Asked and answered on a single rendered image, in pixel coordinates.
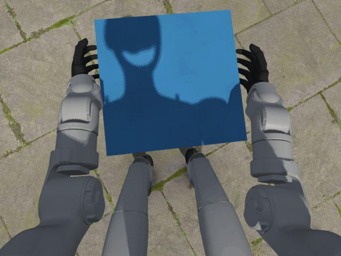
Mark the left robot foot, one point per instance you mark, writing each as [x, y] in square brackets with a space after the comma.
[149, 159]

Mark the robot right hand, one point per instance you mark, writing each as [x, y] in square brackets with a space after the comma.
[257, 67]

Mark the right robot foot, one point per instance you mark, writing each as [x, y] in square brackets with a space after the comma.
[189, 153]

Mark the robot left forearm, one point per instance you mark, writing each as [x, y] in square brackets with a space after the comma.
[78, 125]

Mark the robot left upper arm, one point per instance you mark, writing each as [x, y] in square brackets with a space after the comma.
[68, 206]

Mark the carton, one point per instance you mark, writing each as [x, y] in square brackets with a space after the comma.
[169, 81]

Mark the robot right upper arm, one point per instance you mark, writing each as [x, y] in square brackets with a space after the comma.
[282, 217]

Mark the robot foot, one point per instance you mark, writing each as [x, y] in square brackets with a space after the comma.
[149, 159]
[189, 153]

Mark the robot left hand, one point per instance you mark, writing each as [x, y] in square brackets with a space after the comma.
[79, 61]

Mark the robot right forearm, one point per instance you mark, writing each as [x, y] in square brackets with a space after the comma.
[271, 137]

